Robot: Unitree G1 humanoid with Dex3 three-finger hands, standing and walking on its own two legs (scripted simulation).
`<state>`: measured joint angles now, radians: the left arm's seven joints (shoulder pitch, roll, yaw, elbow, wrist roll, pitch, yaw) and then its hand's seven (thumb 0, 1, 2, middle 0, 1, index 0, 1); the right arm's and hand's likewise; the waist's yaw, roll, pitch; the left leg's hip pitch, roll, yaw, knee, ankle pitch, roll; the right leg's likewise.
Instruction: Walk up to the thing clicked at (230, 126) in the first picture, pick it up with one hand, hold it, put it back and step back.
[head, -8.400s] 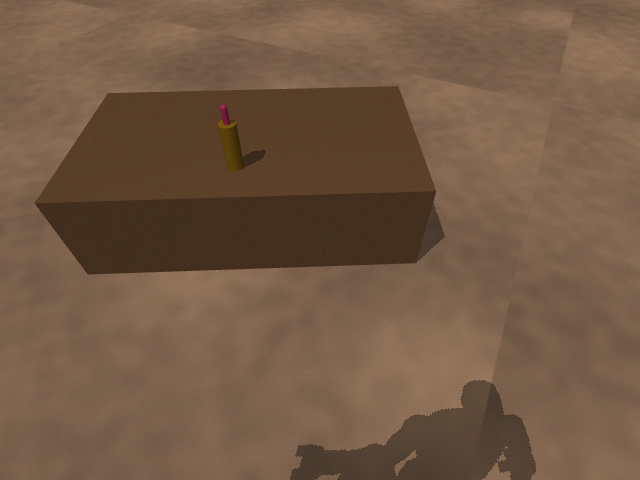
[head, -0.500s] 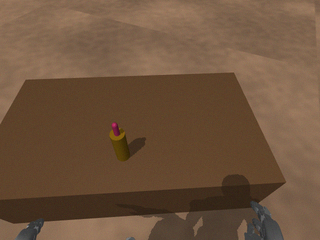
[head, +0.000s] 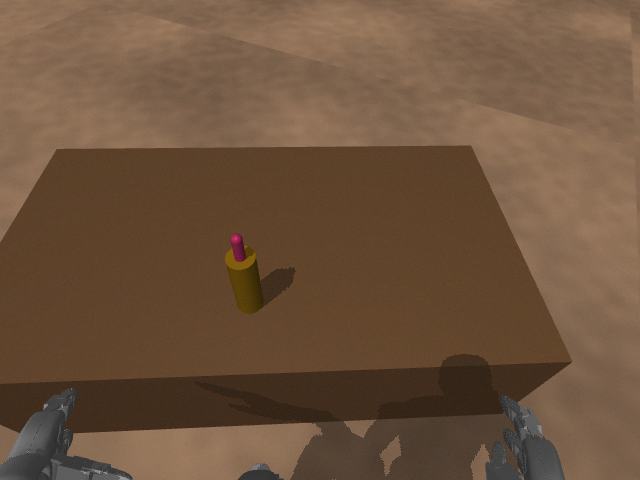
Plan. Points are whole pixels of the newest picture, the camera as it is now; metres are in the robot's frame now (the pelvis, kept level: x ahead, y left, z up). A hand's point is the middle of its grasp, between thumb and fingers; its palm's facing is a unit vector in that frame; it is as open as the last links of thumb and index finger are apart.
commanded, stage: go down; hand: left
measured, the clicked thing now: (243, 272) +0.55 +0.16 -0.20
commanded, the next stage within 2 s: none
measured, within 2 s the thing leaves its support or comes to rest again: neither
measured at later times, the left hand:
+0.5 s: hand (88, 321) +0.34 +0.32 -0.01, palm faces +0.12 -0.98 -0.15, open 17.4 cm
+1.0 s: hand (80, 270) +0.40 +0.34 +0.02, palm faces +0.13 -0.99 -0.08, open 17.0 cm
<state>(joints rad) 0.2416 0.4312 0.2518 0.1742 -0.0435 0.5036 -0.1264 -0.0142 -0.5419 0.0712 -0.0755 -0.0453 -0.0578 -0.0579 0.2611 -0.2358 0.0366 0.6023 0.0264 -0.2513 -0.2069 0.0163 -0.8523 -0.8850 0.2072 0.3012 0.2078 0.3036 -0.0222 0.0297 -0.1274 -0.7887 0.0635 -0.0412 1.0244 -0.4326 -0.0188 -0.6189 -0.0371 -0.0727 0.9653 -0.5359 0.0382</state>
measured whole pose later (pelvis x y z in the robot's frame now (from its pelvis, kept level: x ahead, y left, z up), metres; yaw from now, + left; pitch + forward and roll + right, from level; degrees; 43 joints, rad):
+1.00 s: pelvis -0.01 +0.01 +0.00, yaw -3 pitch +17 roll -4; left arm -0.57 0.75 0.59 1.12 -0.07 -0.16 -0.48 -0.02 -0.40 0.06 -0.06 -0.01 -0.04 -0.02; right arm 0.33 -0.30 0.04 0.68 -0.03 -0.15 -0.13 0.01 -0.88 -0.89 0.21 0.30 0.21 0.30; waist -0.09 -0.01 -0.08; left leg -0.92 0.10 -0.01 1.02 -0.41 -0.01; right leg -0.77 -0.01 -0.03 0.95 -0.49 0.04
